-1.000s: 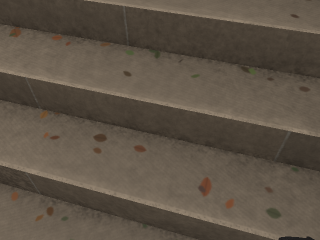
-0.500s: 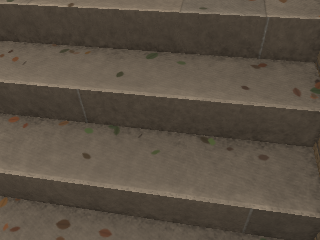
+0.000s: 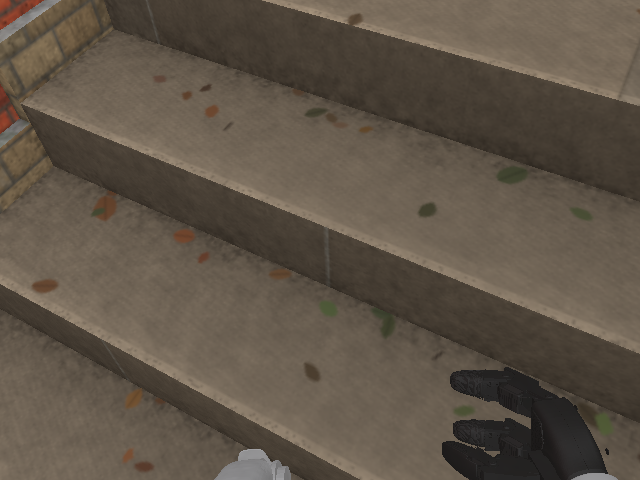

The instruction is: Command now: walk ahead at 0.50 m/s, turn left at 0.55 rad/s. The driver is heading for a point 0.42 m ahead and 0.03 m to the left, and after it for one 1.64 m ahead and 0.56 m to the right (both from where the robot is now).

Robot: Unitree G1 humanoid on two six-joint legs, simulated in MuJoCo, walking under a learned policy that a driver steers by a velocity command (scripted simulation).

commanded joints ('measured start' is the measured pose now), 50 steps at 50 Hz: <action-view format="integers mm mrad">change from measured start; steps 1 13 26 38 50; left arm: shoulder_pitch -6 -375 -232 -240 -243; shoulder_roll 373 -95 96 19 140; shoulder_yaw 77 -110 -36 -38 38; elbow -98 -439 -266 -234 -470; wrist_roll -5 8 0 44 30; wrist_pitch -71 -97 -58 -34 96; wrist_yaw -26 -114 -92 -65 37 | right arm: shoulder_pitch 418 403 323 303 143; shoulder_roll -332 -57 -220 -45 -51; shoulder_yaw -159 -30 -77 -36 -39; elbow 2 320 393 168 -10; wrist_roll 1 -88 -53 -66 -12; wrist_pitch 5 -64 -23 -26 -26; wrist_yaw -3 -19 -131 -79 -129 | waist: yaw -332 60 108 -102 6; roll -154 80 203 41 -154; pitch -402 14 -285 -50 -67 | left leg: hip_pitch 1094 576 1251 252 259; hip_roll -136 42 189 -76 -78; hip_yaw -345 -527 -238 -253 -255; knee -395 -934 -768 398 -371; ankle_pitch -34 110 2086 317 -134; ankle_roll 172 -6 24 -142 -292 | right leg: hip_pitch -452 -1534 -750 -735 -481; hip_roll -96 167 279 172 124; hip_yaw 201 357 256 619 922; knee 630 2264 682 327 249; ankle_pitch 1644 91 24 167 -120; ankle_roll -159 -188 -191 -335 -289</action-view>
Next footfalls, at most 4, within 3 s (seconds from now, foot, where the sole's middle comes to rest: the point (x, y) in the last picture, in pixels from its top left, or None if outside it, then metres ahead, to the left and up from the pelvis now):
0.52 right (346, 380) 0.51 0.03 -0.44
1.10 left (216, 332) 0.59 0.25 -0.44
1.56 right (334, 394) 0.48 0.05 -0.44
2.00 left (243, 319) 0.61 0.21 -0.44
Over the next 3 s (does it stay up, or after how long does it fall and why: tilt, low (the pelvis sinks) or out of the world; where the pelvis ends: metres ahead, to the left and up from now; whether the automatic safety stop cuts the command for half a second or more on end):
stays up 0.51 0.11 0.34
